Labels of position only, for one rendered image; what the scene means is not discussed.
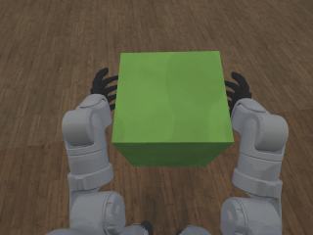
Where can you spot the right robot upper arm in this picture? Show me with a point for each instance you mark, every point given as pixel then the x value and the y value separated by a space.
pixel 248 216

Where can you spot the robot right forearm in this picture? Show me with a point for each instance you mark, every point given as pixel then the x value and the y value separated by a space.
pixel 262 148

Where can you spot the robot left forearm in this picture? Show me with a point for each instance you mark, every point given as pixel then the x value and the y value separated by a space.
pixel 86 146

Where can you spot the robot right hand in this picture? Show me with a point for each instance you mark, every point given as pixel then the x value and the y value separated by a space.
pixel 241 90

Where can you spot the robot left hand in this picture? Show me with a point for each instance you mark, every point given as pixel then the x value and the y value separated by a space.
pixel 98 86

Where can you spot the carton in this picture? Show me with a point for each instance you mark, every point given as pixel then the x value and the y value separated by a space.
pixel 171 109

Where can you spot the left robot upper arm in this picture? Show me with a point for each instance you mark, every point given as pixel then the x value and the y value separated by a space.
pixel 98 213

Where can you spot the left robot foot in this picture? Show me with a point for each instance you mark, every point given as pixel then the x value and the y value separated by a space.
pixel 148 227

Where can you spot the left robot thigh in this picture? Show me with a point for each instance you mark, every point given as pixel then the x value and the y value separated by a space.
pixel 134 230

